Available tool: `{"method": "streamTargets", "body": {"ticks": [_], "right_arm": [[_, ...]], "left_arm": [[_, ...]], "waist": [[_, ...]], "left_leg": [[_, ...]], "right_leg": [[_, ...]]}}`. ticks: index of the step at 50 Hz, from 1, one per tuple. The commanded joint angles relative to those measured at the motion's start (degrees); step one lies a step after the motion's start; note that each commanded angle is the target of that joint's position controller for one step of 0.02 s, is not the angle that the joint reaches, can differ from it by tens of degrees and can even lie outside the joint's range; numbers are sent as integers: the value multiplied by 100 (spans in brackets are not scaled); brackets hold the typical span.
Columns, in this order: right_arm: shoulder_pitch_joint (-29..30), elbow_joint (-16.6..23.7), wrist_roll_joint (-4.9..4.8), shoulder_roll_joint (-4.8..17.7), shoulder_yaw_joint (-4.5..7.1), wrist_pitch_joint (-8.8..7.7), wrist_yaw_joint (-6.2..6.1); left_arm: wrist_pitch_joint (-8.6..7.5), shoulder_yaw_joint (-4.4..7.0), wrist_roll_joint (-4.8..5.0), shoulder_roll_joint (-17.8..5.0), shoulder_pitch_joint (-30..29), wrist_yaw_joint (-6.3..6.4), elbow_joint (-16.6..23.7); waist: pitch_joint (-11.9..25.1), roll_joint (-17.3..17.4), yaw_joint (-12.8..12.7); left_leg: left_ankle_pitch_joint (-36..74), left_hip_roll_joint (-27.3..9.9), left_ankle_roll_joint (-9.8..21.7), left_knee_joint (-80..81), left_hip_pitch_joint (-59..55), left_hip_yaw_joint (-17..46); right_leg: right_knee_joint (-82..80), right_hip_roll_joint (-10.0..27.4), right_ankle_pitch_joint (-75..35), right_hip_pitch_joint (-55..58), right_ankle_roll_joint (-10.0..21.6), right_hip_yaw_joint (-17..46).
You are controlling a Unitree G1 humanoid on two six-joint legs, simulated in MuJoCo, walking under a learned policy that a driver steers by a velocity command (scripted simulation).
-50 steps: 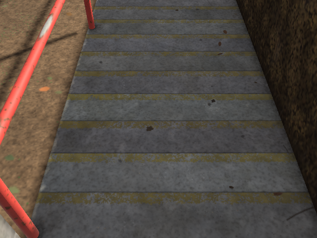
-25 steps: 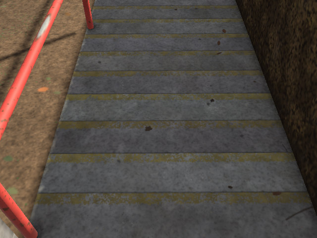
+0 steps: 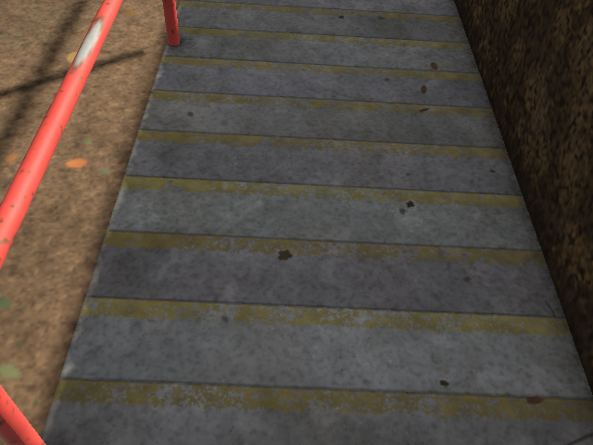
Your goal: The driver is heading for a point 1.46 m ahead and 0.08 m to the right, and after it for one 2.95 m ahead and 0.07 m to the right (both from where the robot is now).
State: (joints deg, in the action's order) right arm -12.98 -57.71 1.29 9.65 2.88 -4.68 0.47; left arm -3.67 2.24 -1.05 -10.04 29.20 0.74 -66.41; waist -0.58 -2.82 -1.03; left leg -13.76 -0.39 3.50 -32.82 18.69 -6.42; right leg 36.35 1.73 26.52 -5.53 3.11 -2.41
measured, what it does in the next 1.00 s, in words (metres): walks ahead: right foot, then left foot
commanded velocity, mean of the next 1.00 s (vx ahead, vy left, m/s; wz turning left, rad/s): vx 0.13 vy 0.00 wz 0.00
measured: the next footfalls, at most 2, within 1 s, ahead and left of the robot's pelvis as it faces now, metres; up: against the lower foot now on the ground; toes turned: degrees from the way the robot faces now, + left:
right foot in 0.40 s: +0.32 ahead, -0.06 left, +0.00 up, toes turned -3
left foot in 0.68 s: +0.25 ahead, +0.13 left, +0.00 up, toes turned +2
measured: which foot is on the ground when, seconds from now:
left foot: down 0.00-0.40, up 0.42-0.66, down 0.68-1.00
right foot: up 0.00-0.38, down 0.40-1.00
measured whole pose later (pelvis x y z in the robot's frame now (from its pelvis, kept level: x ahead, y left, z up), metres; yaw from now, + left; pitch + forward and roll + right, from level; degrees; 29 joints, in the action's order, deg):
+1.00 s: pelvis +0.24 +0.02 +0.02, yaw +0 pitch -2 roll +0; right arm -21.7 -63.4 0.4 5.0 -1.7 -2.3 -2.6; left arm -1.2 0.6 -0.5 -7.2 16.0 1.3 -66.3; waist -1.7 -0.3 -1.7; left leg -14.8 0.0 0.8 -22.3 5.6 -1.4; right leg 19.8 -2.4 7.8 -10.3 3.3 -4.0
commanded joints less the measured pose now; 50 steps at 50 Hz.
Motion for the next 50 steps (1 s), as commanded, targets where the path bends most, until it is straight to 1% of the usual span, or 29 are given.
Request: {"method": "streamTargets", "body": {"ticks": [1,2,3,5,7,8,11,13,15,17,18,19,20,21,22,23,24,25,26,28,30,32,34,35,36,38,40,42,50], "right_arm": [[-2265,-516,63,907,218,95,-95],[-1589,-274,30,734,168,76,-68],[-1245,-154,7,650,133,34,-49],[-1168,-140,-23,310,-18,-62,-108],[-1477,-276,-34,272,-87,-146,-145],[-1563,-308,-40,271,-114,-156,-155],[-1627,-340,-36,240,-197,-127,-183],[-1683,-380,-37,231,-229,-111,-206],[-1714,-419,-42,271,-230,-103,-230],[-1573,-396,-52,301,-227,-97,-257],[-1451,-372,-64,329,-215,-81,-265],[-1381,-383,-85,366,-198,-57,-256],[-1536,-333,-119,309,-214,-66,-255],[-2324,-370,-317,-192,-302,28,-278],[-2565,-545,-301,-162,-249,184,-283],[-2128,-487,-92,-46,-214,272,-290],[-1703,-407,14,-116,-210,303,-275],[-1520,-384,23,-179,-212,347,-261],[-1492,-365,15,-248,-232,413,-260],[-1573,-455,-24,-326,-268,530,-313],[-1564,-529,-73,-422,-288,606,-358],[-1546,-581,-47,-432,-319,606,-343],[-1402,-467,65,-150,-306,550,-312],[-1303,-421,40,28,-294,505,-311],[-1220,-460,-41,12,-307,451,-308],[-1075,-455,-90,-77,-348,326,-322],[-1074,-438,-90,-70,-359,252,-341],[-1163,-461,-102,-26,-369,210,-324],[-1371,-535,-94,-73,-406,207,-316]], "left_arm": [[-153,53,-204,-366,-586,-145,717],[-183,38,-177,-280,-807,-213,783],[-209,27,-108,-180,-818,-245,764],[-151,46,-124,-131,-591,-224,620],[-38,70,-129,-103,-537,-186,596],[1,68,-118,-71,-655,-172,633],[40,9,-88,20,-1488,-150,929],[42,-42,-59,50,-1822,-127,1023],[35,-47,-52,-34,-1762,-90,961],[35,-10,-50,-129,-1404,-45,783],[-7,21,-63,-186,-1124,-15,650],[-92,45,-84,-226,-755,10,507],[-177,128,-146,-589,-261,37,382],[-184,171,-204,-873,-21,54,398],[-95,138,56,-743,-375,43,452],[-53,85,119,-500,-855,32,577],[-24,13,79,-283,-1269,45,664],[-6,-50,22,-143,-1473,82,689],[10,-81,-12,-95,-1590,123,669],[14,-72,-79,-188,-1416,121,551],[41,-39,-33,-321,-1325,98,495],[127,-4,65,-409,-1497,73,505],[207,13,104,-370,-1389,48,445],[268,29,139,-326,-1325,44,456],[312,6,116,-208,-1300,49,431],[310,-27,35,-85,-1046,48,302],[272,-25,18,-152,-959,42,213],[245,-69,50,-85,-1021,48,194],[216,-132,61,-44,-962,73,15]], "waist": [[-480,1198,583],[-721,657,368],[-699,435,182],[-626,367,-49],[-440,521,-169],[-387,610,-182],[-438,858,-68],[-393,996,18],[-284,1056,4],[-172,1016,-163],[-118,917,-301],[-19,668,-529],[439,289,-577],[1207,-568,-260],[1480,-700,-147],[773,-193,-51],[255,24,22],[-36,83,157],[-127,-77,292],[39,-210,262],[190,-188,227],[57,-86,298],[-347,24,230],[-678,312,77],[-839,677,9],[-609,827,-141],[-442,665,-167],[-396,441,-149],[-455,387,-74]], "left_leg": [[-2901,-2206,1000,2565,-2346,4168],[-2269,-2021,899,2521,-1827,3515],[-1424,-1762,772,2593,-1540,2896],[910,-1395,577,2514,-1362,1860],[3525,-1232,566,2092,-1520,1165],[4176,-1145,545,1958,-1540,913],[4747,-915,473,1810,-1388,477],[4846,-838,413,1664,-1300,326],[4889,-937,425,1419,-1356,384],[5187,-1086,458,958,-1471,512],[5228,-1056,415,543,-1533,530],[4782,-902,271,-110,-1499,462],[3138,-635,72,-1034,-979,393],[-627,103,-102,-2754,-214,130],[-2147,307,-153,-3433,-73,525],[-2149,94,-175,-3568,59,770],[-1952,-2,-184,-3266,70,841],[-1715,-140,-221,-2725,-167,882],[-1582,-197,-270,-2069,-468,833],[-1556,-26,-367,-1153,-679,608],[-1163,-21,-434,-527,-860,567],[-170,-37,-408,306,-1317,467],[0,-369,-342,991,-1434,877],[-524,-480,-273,1176,-781,1105],[-731,-494,-237,1365,-156,1166],[-478,-553,-248,1610,35,1212],[-213,-571,-225,1647,-160,1215],[-38,-587,-155,1659,-294,1203],[290,-599,-107,1622,-566,1133]], "right_leg": [[3266,-29,144,-3808,340,279],[3257,199,-531,-3773,357,386],[3025,338,-989,-3514,314,423],[2659,383,-1256,-3036,109,281],[2479,229,-1315,-2895,-29,69],[2282,155,-1393,-2884,-77,-22],[1164,-30,-1810,-2705,-160,-257],[451,-177,-2135,-2269,-125,-393],[153,-246,-2235,-1871,-30,-357],[-85,-356,-2112,-1417,162,-273],[-436,-438,-2164,-1110,234,-296],[-1184,-362,-2906,-585,273,-210],[-1118,403,-4982,423,379,494],[-849,1907,-7409,1408,1321,1991],[-1255,2145,-6889,1041,1944,2584],[-1566,1944,-5562,226,1827,2219],[-1854,1687,-4633,-447,1564,1897],[-2087,1425,-4182,-985,1271,1499],[-2215,1142,-3744,-1306,1022,1152],[-2193,931,-3415,-1053,866,995],[-2244,935,-2470,-940,837,1102],[-2388,801,-780,-1365,626,1077],[-2642,605,414,-1824,205,1135],[-2632,387,128,-1638,83,988],[-2388,284,-516,-1055,64,829],[-2030,286,-1395,-277,105,740],[-1947,305,-1709,-100,131,724],[-1957,285,-1888,-17,114,708],[-1940,306,-2187,-69,82,681]]}}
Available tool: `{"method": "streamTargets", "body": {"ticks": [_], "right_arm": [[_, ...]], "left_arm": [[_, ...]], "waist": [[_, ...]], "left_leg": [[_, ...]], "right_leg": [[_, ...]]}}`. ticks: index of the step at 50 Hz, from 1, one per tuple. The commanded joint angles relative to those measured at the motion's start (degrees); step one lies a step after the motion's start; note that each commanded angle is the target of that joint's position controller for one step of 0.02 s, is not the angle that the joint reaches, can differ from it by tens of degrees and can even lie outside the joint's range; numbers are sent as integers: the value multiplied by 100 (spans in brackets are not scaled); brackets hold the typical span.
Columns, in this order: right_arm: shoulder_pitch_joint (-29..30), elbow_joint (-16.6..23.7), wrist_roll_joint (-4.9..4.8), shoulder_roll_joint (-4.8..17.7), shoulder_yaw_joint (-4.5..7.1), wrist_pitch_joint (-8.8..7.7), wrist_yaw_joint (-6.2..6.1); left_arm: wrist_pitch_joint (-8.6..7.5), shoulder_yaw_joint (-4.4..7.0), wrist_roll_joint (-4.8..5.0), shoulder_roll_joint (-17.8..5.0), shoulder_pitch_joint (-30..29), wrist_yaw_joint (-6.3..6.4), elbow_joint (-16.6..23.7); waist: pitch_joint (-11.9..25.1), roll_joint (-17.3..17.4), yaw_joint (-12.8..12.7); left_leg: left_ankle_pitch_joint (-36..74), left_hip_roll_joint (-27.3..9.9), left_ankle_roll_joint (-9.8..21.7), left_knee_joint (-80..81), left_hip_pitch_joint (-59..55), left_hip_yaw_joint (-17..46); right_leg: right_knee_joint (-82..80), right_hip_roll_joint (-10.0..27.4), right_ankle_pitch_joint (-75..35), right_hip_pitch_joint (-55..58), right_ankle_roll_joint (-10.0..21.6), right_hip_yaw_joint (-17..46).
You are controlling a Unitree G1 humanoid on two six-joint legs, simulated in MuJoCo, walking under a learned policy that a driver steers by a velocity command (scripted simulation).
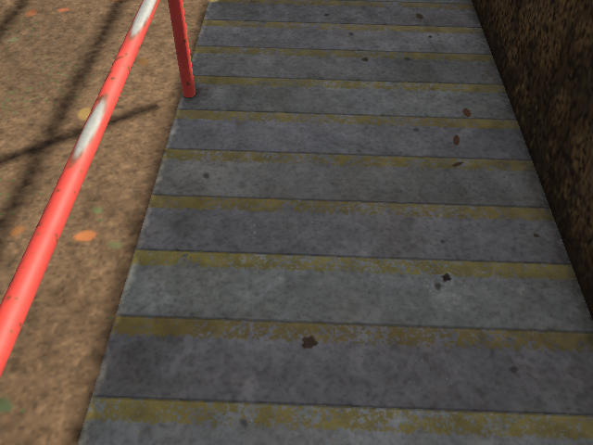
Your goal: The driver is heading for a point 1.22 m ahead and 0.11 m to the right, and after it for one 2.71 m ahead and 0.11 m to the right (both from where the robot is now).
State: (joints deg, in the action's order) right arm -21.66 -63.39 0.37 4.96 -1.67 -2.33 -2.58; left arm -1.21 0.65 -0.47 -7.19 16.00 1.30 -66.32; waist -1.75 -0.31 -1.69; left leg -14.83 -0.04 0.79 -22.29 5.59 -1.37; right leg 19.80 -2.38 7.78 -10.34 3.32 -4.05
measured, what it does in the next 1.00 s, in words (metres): walks ahead: right foot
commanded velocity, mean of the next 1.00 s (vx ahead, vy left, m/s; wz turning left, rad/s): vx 0.24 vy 0.00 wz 0.00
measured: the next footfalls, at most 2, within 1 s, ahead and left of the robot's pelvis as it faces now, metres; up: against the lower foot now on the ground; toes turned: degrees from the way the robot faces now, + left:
right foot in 0.66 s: +0.19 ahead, -0.12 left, +0.00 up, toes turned -3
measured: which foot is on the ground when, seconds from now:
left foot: down 0.00-0.68, up 0.70-1.00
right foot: down 0.00-0.42, up 0.44-0.64, down 0.66-1.00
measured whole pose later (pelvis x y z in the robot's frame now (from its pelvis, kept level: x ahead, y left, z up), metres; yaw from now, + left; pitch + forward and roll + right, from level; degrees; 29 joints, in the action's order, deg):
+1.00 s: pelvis +0.26 -0.06 +0.00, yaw +0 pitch +1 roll +0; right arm -5.6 -53.1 1.5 11.1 2.8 -2.4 2.1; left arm -6.0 0.9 -0.6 -6.9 28.8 0.4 -63.1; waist -1.4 1.9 -2.5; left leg -4.6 -4.1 2.7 -47.3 37.0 -3.8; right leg 10.1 -4.8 14.8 3.7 5.1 -3.3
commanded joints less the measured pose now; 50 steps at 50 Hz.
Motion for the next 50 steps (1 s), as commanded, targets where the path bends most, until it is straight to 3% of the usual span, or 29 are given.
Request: {"method": "streamTargets", "body": {"ticks": [1,15,16,19,21,22,23,24,26,29,31,32,33,34,35,36,37,38,40,42,46,50], "right_arm": [[-513,28,-3,392,46,-28,-11],[-561,-20,-9,370,9,-20,-22],[-621,-38,6,364,9,-16,-20],[-737,-5,60,614,145,47,4],[-1064,-19,62,797,242,89,14],[-1283,-77,50,922,303,88,7],[-1373,-116,57,962,342,72,2],[-1401,-113,101,961,364,34,11],[-1327,-61,156,1006,407,-69,36],[-985,92,110,1044,436,-178,70],[-650,224,58,1113,448,-205,99],[-531,294,25,1168,450,-209,115],[-401,375,54,1035,391,-254,156],[-449,652,-19,563,308,-295,245],[-333,709,139,925,414,-295,277],[-140,771,177,812,408,-263,327],[19,758,155,709,381,-281,372],[35,735,126,669,403,-290,392],[-108,685,178,702,438,-196,417],[102,738,162,785,484,-111,439],[1265,1127,150,776,481,-38,466],[2255,1470,76,671,405,-56,486]], "left_arm": [[-32,22,3,-325,369,20,-13],[-29,-22,7,-300,474,53,-184],[-22,-24,11,-293,500,54,-200],[33,68,-2,-440,468,29,-128],[25,70,-71,-307,209,-44,69],[-22,33,-142,-145,11,-85,225],[-82,32,-193,-156,-194,-122,389],[-146,70,-175,-287,-363,-153,541],[-261,143,-114,-473,-501,-225,753],[-334,190,-43,-439,-444,-313,907],[-316,230,-34,-356,174,-339,760],[-317,304,-73,-441,727,-327,573],[-351,430,-94,-718,1476,-264,395],[-348,607,-150,-1465,2309,-187,267],[-257,548,-42,-1321,2255,-152,188],[-247,480,-37,-1213,1459,-144,454],[-293,438,-39,-1070,943,-160,647],[-342,388,-30,-969,716,-163,720],[-438,275,-26,-704,777,-130,653],[-493,229,-1,-670,1073,-89,541],[-522,167,-9,-691,1519,-79,449],[-553,111,-8,-659,1661,-60,435]], "waist": [[-339,136,-3],[-356,154,17],[-251,159,27],[-487,374,99],[-1028,707,296],[-1239,942,396],[-1416,1001,449],[-1442,921,469],[-1317,727,398],[-1037,663,196],[-840,539,-174],[-580,343,-414],[-271,-156,-804],[80,-1769,-948],[16,-1471,-651],[-472,-677,-254],[-618,-80,-105],[-590,98,85],[-425,-158,261],[-421,-234,278],[-541,-242,91],[-643,-394,-68]], "left_leg": [[434,-636,167,562,719,621],[776,-653,189,519,538,570],[382,-597,211,564,497,550],[-1705,-466,489,576,647,721],[-2987,-941,847,1035,509,1545],[-3266,-1415,1091,1352,305,2130],[-3138,-1785,1313,1556,243,2504],[-2748,-1934,1429,1651,81,2635],[-1836,-1938,1439,1602,-415,2414],[-1001,-1555,1152,1350,-114,1612],[-876,-1222,960,858,859,1040],[-479,-954,847,234,1347,771],[63,-614,662,-1004,1947,337],[-764,237,283,-3313,3099,-526],[-1442,208,398,-4476,3408,108],[-936,-197,489,-4886,3552,272],[-358,-404,515,-4762,3398,346],[-46,-519,512,-4495,3130,346],[152,-576,411,-4159,2850,236],[335,-521,337,-3956,3090,61],[799,-460,184,-3243,3700,-217],[1351,-216,193,-1858,3267,-501]], "right_leg": [[-279,719,-349,412,59,844],[-210,745,-690,464,52,847],[-212,689,-334,503,66,822],[321,277,1677,-73,215,531],[1060,32,2246,-1237,202,279],[1564,-2,1908,-1738,172,30],[1975,175,1639,-2097,179,7],[2307,311,1678,-2419,180,104],[2495,503,1734,-2826,158,277],[1817,381,1264,-1880,120,102],[1259,67,788,-321,131,-217],[1127,-178,906,607,118,-317],[718,178,1193,1607,202,264],[-639,1878,3081,2291,747,3089],[-1413,2356,3692,1755,1012,4665],[-1309,2354,3599,1138,981,4107],[-1280,2160,2747,653,921,3438],[-1319,1851,1945,421,776,2783],[-1325,1555,860,395,683,2054],[-1314,1411,-79,658,669,1579],[-1291,1332,-1568,981,694,1074],[-1255,1174,-2436,943,604,692]]}}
